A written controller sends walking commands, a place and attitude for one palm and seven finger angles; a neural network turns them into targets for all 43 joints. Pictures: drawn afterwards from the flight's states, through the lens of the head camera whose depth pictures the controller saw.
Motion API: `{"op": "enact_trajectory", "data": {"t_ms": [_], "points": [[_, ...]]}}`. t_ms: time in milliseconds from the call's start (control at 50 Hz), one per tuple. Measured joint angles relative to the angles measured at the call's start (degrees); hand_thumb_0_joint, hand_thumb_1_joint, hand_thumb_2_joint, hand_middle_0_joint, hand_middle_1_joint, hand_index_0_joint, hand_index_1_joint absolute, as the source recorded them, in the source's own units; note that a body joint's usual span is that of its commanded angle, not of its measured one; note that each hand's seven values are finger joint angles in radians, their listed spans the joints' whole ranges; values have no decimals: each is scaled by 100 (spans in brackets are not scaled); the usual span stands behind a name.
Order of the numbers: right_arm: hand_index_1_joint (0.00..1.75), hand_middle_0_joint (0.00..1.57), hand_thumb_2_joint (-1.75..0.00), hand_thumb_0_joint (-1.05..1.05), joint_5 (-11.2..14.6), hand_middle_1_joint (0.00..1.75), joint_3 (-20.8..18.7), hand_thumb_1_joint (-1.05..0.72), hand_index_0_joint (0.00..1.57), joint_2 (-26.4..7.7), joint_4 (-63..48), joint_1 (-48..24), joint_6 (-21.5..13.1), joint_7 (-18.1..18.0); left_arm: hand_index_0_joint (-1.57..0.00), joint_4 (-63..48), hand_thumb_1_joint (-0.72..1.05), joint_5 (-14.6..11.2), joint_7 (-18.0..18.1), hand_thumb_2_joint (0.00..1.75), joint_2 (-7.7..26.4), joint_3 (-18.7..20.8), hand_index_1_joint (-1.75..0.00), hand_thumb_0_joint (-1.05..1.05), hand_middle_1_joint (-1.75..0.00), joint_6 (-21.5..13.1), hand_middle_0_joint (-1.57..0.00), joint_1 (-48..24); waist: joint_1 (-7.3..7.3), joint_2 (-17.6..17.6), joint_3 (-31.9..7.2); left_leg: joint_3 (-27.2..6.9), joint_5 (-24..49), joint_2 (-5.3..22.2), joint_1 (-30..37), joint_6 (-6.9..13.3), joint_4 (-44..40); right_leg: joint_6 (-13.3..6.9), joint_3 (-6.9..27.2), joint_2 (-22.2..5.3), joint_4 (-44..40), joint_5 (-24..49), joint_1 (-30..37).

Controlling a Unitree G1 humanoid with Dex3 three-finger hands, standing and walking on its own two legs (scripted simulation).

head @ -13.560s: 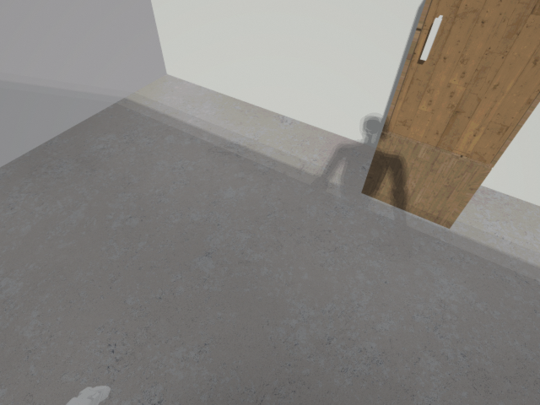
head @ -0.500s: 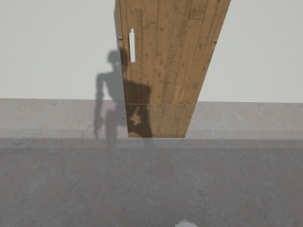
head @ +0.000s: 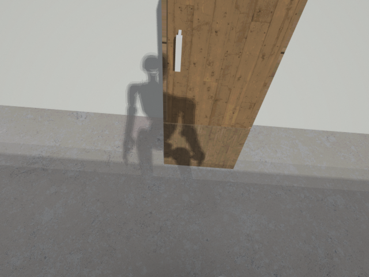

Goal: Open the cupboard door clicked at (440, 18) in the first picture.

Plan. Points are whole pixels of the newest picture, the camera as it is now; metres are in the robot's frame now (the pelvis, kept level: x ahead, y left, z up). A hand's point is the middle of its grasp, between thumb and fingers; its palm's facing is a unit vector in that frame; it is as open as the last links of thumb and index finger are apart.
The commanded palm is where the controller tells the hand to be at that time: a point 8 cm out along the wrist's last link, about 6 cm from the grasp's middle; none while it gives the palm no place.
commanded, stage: come to a stop and stand still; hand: left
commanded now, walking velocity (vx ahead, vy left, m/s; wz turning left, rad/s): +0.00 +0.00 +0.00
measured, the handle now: (178, 51) +0.81 +0.07 +0.06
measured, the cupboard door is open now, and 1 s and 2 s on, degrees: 0 0 0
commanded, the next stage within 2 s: look again from close up in 0.66 s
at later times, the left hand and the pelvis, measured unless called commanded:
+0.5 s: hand out of the picture -0.03 +0.15 -0.17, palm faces -0.01 -0.98 -0.18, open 7.3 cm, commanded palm none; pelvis -0.03 -0.01 +0.01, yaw -1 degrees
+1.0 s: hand out of the picture -0.05 +0.12 -0.17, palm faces +0.01 -0.99 -0.16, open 7.4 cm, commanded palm none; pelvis -0.03 -0.02 +0.01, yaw -1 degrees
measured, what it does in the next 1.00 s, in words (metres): steps on the spot: right foot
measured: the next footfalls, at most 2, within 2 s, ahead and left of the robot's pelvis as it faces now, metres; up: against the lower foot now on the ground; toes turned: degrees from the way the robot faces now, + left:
right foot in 0.16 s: +0.00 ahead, -0.13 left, +0.00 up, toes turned -4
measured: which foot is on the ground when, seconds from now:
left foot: down 0.00-1.00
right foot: up 0.00-0.14, down 0.16-1.00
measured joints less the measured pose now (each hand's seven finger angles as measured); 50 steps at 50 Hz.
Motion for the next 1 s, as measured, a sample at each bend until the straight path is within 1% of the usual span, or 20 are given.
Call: {"op": "enact_trajectory", "data": {"t_ms": [40, 100, 160, 180, 240, 340, 460, 640, 780, 1000], "points": [[30, 20, -90, 0, 8, 30, -3, -93, 20, -13, 24, -57, -13, -44, -20, 63, 91, -9, 3, 90, -4, -33, -30, 1, -30, -44, -19, 123, 41, 55, -4, 24, 145, -33, 87, 22, -241, 36, -31, 1, -175, -2, 215], [30, 21, -90, 0, 35, 30, 19, -93, 20, -49, 58, -133, -50, -27, -20, 181, 91, -31, 17, 90, -19, -98, -30, 1, -30, -92, -19, 288, 69, 112, 13, 88, 253, -86, 155, 33, -415, 75, -128, -21, -1053, 91, 720], [30, 21, -90, 0, 89, 30, 45, -93, 20, -36, 126, -146, -72, -1, -20, 312, 91, -39, 46, 90, -18, -156, -30, 1, -30, -182, -19, 438, 86, 80, -7, 179, 215, -177, 100, 8, -303, 34, -116, -59, -2199, 783, 1276], [30, 21, -90, 0, 111, 30, 44, -93, 20, -58, 182, -175, -60, 4, -20, 394, 91, -39, 66, 90, -68, -177, -30, 1, -30, -210, -19, 459, 87, 167, 12, 185, 189, -132, 103, -9, -254, 26, -115, -18, -2273, 762, 1326], [30, 21, -90, 0, 127, 30, 23, -94, 20, -144, 285, -168, -31, 1, -20, 527, 91, -47, 58, 90, -186, -274, -30, 1, -30, -248, -19, 587, 5, 327, -22, 175, 304, -101, 220, -25, -435, 31, -126, 23, -2351, 765, 1394], [30, 21, -90, -1, 112, 30, 99, -94, 20, -159, 531, -1, -25, 42, -20, 645, 91, -48, 57, 90, -242, -341, -30, 1, -30, -264, -19, 674, -22, 267, -99, 181, 488, -104, 360, -61, -689, 3, -119, 36, -2456, 867, 1461], [30, 20, -90, 0, 104, 30, 174, -92, 20, -59, 809, 310, 10, 63, -20, 703, 91, -41, 58, 90, -293, -376, -30, 1, -30, -294, -19, 698, -48, 167, -160, 144, 640, -68, 378, -107, -846, -54, -159, 84, -2585, 990, 1474], [30, 20, -90, 0, 91, 30, 199, -91, 20, 125, 1019, 704, 8, 42, -20, 767, 91, -68, 60, 90, -371, -371, -30, 1, -30, -340, -20, 836, -107, 160, -165, 116, 692, -4, 270, -156, -837, -114, -187, 148, -2620, 1054, 1388], [30, 20, -90, 0, 100, 30, 216, -91, 20, 250, 1061, 805, -33, 19, -20, 811, 91, -73, 83, 90, -453, -365, -30, 1, -30, -361, -19, 899, -110, 198, -168, 108, 684, 10, 253, -175, -820, -137, -193, 162, -2589, 1035, 1365], [30, 20, -90, 0, 104, 30, 204, -91, 20, 324, 970, 637, -89, 6, -20, 811, 91, -64, 105, 90, -552, -361, -30, 1, -30, -400, -19, 956, -70, 217, -196, 115, 642, 44, 234, -220, -790, -177, -181, 193, -2533, 978, 1327]]}}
